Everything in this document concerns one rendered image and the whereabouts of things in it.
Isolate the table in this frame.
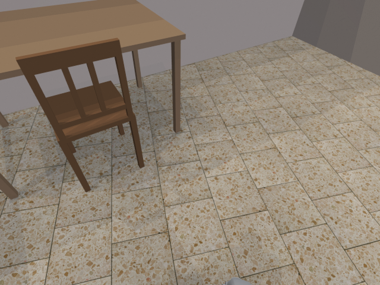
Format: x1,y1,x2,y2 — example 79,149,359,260
0,0,186,199

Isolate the chair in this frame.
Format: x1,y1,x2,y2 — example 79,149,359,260
15,38,144,192

